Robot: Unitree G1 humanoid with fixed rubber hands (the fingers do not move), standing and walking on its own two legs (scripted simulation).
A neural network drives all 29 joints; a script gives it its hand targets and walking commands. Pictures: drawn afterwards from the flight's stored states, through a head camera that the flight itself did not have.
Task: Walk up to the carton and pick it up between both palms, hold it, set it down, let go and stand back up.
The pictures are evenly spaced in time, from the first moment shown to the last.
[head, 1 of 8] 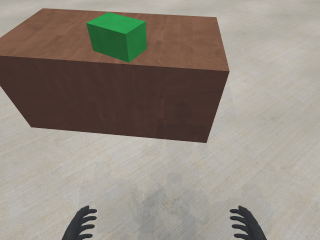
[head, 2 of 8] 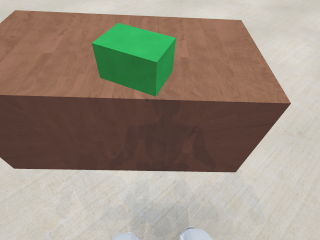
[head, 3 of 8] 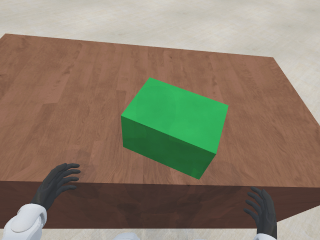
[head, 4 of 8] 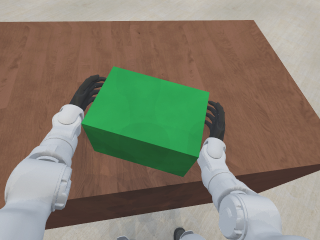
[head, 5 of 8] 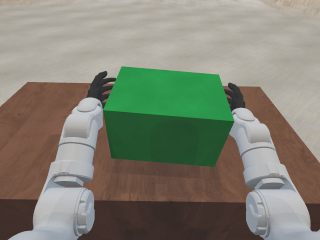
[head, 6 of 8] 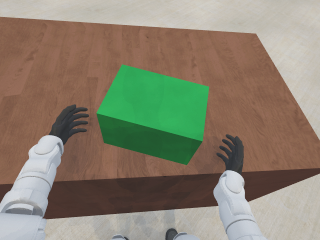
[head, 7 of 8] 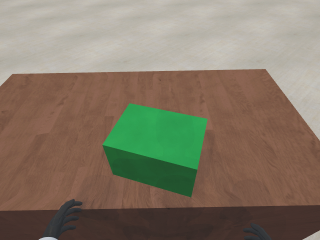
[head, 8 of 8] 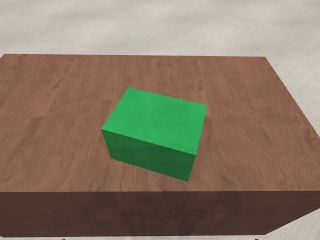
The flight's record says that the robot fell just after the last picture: no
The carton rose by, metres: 0.20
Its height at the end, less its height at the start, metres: +0.00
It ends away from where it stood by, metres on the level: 0.02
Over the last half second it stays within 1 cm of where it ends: yes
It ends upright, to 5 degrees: yes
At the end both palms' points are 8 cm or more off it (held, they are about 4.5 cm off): yes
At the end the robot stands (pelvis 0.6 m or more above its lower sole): yes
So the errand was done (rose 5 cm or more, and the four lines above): yes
